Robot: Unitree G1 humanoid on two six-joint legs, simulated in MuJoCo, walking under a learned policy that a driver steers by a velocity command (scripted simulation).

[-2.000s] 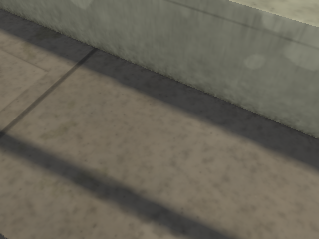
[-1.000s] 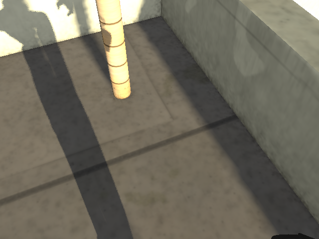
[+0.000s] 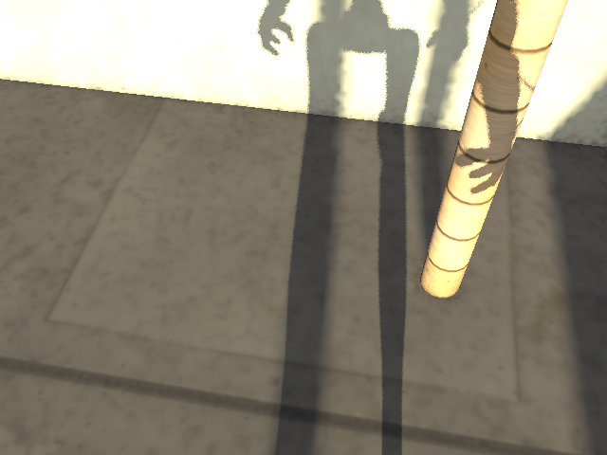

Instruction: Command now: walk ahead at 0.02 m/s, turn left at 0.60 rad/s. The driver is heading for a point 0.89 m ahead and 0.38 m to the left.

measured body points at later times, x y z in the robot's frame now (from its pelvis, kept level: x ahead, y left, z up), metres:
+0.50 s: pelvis +0.08 +0.02 +0.01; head +0.09 +0.03 +0.46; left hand +0.17 +0.33 -0.09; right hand +0.17 -0.26 -0.11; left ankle -0.01 +0.11 -0.74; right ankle +0.17 -0.09 -0.72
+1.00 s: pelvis +0.29 +0.11 -0.01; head +0.33 +0.13 +0.43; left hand +0.11 +0.30 -0.15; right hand +0.60 +0.03 -0.10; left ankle +0.36 +0.23 -0.74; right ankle +0.18 -0.08 -0.73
